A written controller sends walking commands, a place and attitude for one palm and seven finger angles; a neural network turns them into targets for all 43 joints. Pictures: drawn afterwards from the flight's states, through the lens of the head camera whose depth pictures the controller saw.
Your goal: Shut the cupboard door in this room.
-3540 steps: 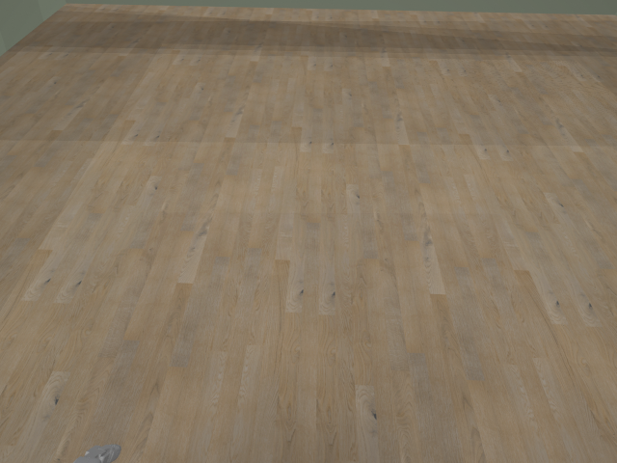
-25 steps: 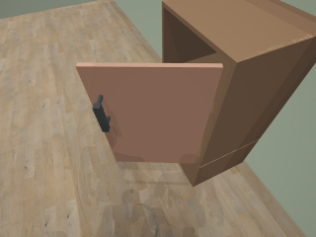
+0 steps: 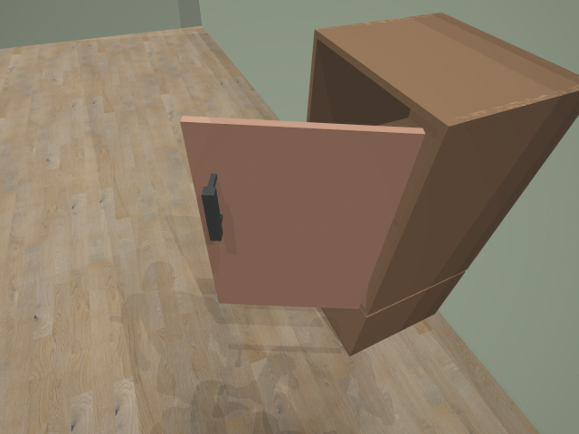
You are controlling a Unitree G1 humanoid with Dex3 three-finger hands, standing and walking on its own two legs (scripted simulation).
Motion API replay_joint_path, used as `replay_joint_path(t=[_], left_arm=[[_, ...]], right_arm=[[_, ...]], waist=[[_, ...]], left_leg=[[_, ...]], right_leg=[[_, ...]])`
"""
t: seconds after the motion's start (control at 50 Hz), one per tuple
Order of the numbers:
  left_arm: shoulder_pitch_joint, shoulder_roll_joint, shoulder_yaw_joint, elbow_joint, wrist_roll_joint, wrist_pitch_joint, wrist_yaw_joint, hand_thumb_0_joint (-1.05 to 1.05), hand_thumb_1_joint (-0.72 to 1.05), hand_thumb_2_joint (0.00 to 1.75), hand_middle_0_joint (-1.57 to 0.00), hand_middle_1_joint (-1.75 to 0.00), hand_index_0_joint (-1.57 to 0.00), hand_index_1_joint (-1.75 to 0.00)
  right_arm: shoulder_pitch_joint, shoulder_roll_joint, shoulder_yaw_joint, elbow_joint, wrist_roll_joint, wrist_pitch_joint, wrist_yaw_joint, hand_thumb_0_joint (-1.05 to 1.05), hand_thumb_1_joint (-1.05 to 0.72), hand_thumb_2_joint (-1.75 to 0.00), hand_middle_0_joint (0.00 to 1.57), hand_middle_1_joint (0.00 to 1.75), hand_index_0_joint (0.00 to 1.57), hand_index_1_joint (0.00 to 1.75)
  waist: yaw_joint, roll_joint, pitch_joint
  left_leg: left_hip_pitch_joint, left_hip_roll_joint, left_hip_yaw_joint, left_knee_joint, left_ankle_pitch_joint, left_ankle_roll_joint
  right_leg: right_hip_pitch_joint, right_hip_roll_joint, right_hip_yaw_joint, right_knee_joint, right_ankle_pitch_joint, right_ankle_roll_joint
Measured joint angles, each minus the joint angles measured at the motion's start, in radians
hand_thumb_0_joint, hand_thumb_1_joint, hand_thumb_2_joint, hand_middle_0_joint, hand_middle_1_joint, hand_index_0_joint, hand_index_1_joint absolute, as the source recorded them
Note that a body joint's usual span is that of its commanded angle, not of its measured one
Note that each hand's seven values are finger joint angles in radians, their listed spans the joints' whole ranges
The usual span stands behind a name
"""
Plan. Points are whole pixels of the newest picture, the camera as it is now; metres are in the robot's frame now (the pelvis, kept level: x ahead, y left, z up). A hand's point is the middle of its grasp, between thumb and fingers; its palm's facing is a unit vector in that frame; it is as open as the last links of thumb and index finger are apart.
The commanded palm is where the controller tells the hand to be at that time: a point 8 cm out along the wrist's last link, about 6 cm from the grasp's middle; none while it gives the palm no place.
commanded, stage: come to a stop and stand still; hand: left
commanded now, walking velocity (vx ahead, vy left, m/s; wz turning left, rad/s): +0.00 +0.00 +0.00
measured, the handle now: (214, 207) +0.51 +0.17 -0.01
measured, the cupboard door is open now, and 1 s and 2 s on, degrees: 63 63 63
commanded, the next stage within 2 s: look again from close up in 0.30 s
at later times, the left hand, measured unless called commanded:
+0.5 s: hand out of the picture -0.02 +0.19 -0.17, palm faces -0.01 -0.98 -0.21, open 7.4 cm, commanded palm none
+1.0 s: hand out of the picture -0.02 +0.17 -0.17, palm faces -0.01 -0.98 -0.18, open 7.4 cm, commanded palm none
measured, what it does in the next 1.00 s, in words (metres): stands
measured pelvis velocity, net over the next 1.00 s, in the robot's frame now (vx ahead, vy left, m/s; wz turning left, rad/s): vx -0.02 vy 0.00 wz -0.02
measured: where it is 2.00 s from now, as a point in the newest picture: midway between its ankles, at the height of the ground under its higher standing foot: outside the picture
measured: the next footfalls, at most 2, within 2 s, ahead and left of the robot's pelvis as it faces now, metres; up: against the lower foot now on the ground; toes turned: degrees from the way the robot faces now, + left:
none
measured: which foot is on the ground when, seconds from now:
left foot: down 0.00-1.00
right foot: down 0.00-1.00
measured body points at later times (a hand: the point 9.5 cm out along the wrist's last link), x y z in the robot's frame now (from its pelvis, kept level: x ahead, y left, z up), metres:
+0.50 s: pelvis -0.02 +0.01 +0.01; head -0.01 +0.02 +0.46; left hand -0.01 +0.24 -0.16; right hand +0.03 -0.24 -0.14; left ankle -0.01 +0.08 -0.73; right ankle +0.02 -0.15 -0.73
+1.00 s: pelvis -0.02 +0.00 +0.01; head -0.02 +0.01 +0.46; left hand -0.01 +0.22 -0.16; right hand -0.02 -0.22 -0.15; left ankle -0.01 +0.08 -0.73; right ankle +0.02 -0.15 -0.73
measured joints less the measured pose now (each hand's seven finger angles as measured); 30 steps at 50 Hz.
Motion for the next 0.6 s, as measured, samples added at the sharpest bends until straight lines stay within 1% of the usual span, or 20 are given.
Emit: replay_joint_path(t=[0.14, 0.3, 0.42, 0.6], left_arm=[[0.011, 0.009, -0.008, 0.013, 0.003, 0.004, -0.005, 0.0, 0.91, 0.9, -0.2, -0.3, -0.2, -0.3], [0.042, -0.011, -0.021, 0.055, 0.003, 0.004, -0.007, 0.0, 0.91, 0.9, -0.2, -0.3, -0.2, -0.3], [0.06, -0.04, -0.029, 0.088, 0.001, 0.001, -0.005, 0.0, 0.91, 0.9, -0.2, -0.3, -0.2, -0.3], [0.07, -0.083, -0.034, 0.122, -0.001, -0.004, 0.001, 0.0, 0.91, 0.9, -0.2, -0.3, -0.2, -0.3]], right_arm=[[-0.031, -0.017, 0.008, 0.004, -0.001, 0.001, 0.008, 0.01, -0.91, -0.9, 0.2, 0.3, 0.2, 0.29], [-0.036, -0.018, 0.013, 0.042, 0.003, 0.004, 0.011, 0.01, -0.91, -0.9, 0.2, 0.3, 0.2, 0.29], [-0.025, -0.003, 0.015, 0.083, 0.008, 0.005, 0.008, 0.01, -0.91, -0.9, 0.2, 0.3, 0.2, 0.29], [-0.001, 0.037, 0.016, 0.135, 0.013, 0.006, 0.004, 0.0, -0.91, -0.9, 0.2, 0.3, 0.2, 0.29]], waist=[[0.01, 0.0, 0.003], [0.013, -0.008, 0.013], [0.013, -0.013, 0.025], [0.008, -0.014, 0.034]], left_leg=[[0.009, -0.018, 0.011, -0.039, 0.035, 0.015], [0.019, -0.027, 0.014, -0.077, 0.063, 0.019], [0.026, -0.026, 0.013, -0.096, 0.075, 0.016], [0.031, -0.02, 0.014, -0.108, 0.084, 0.009]], right_leg=[[0.004, -0.017, 0.011, -0.033, 0.033, 0.01], [0.012, -0.024, 0.014, -0.066, 0.059, 0.02], [0.018, -0.023, 0.013, -0.082, 0.07, 0.022], [0.022, -0.016, 0.014, -0.093, 0.078, 0.017]])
